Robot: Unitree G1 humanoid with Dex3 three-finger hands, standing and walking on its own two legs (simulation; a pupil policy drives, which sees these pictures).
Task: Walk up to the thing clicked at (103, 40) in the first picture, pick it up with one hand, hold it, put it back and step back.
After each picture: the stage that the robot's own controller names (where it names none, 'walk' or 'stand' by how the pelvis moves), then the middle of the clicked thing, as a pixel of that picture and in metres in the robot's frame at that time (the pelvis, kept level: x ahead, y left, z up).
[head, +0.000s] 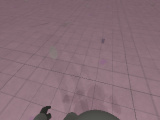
stand; (103, 40) +1.94 -0.26 -0.72
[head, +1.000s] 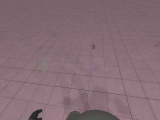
walk; (93, 46) +1.81 +0.12 -0.70
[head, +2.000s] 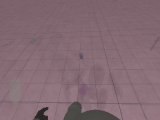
walk; (81, 56) +1.23 +0.32 -0.72
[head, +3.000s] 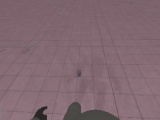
walk; (79, 73) +0.80 +0.25 -0.72
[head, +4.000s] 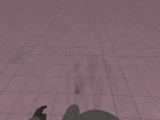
walk; (77, 90) +0.51 +0.19 -0.71
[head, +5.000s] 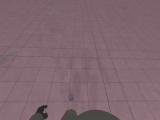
stand; (71, 97) +0.38 +0.20 -0.71
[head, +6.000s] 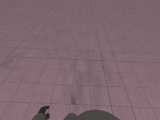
stand; (73, 101) +0.34 +0.18 -0.72
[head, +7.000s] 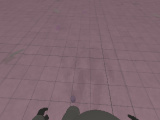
stand; (73, 99) +0.33 +0.19 -0.71
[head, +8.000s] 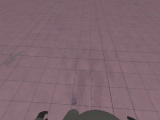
stand; (73, 101) +0.30 +0.18 -0.72
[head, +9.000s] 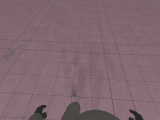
stand; (74, 93) +0.35 +0.19 -0.70
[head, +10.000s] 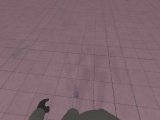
stand; (76, 95) +0.36 +0.17 -0.70
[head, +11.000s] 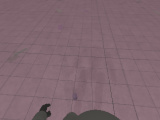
stand; (75, 97) +0.36 +0.18 -0.72
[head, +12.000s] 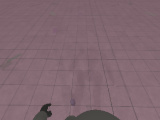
stand; (72, 102) +0.31 +0.19 -0.72
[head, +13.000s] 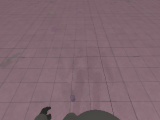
stand; (72, 98) +0.34 +0.21 -0.72
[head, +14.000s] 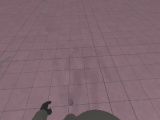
stand; (70, 102) +0.28 +0.21 -0.71
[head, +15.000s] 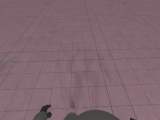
stand; (72, 104) +0.27 +0.20 -0.72
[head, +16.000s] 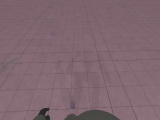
stand; (72, 105) +0.29 +0.20 -0.72
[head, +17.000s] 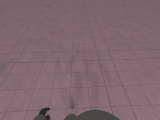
stand; (72, 105) +0.28 +0.20 -0.72
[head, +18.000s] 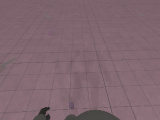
stand; (71, 105) +0.27 +0.20 -0.72
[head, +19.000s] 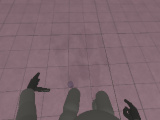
go down; (70, 84) +0.32 +0.18 -0.55
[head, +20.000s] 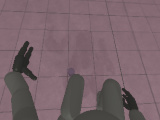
go down; (71, 72) +0.37 +0.18 -0.34
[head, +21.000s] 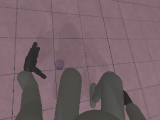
close in; (59, 65) +0.37 +0.20 -0.25
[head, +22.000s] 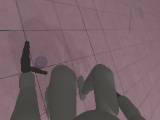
close; (40, 63) +0.37 +0.22 -0.22
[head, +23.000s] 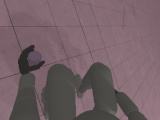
close; (34, 60) +0.38 +0.22 -0.21
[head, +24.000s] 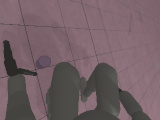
go down; (42, 62) +0.35 +0.20 -0.19
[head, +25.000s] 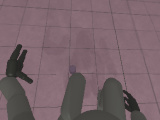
go down; (72, 70) +0.38 +0.17 -0.32
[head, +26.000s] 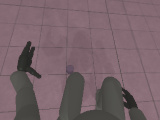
go down; (70, 69) +0.38 +0.17 -0.30
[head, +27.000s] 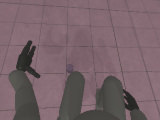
go down; (69, 68) +0.38 +0.18 -0.30
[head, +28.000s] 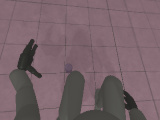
close in; (68, 68) +0.38 +0.18 -0.29
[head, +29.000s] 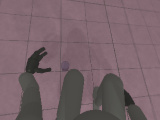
close in; (65, 66) +0.38 +0.19 -0.26
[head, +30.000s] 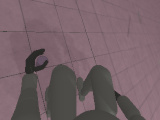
close; (41, 63) +0.38 +0.22 -0.23
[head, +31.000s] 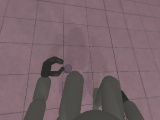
close; (67, 69) +0.36 +0.18 -0.30
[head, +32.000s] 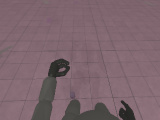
hold; (72, 95) +0.33 +0.17 -0.62
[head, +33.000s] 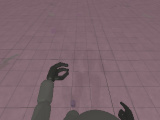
hold; (73, 103) +0.30 +0.17 -0.68
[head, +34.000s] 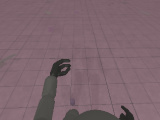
stand; (72, 102) +0.31 +0.18 -0.68
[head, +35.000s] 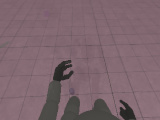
stand; (71, 91) +0.33 +0.18 -0.61
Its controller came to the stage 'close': yes
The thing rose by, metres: 0.01
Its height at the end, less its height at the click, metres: +0.00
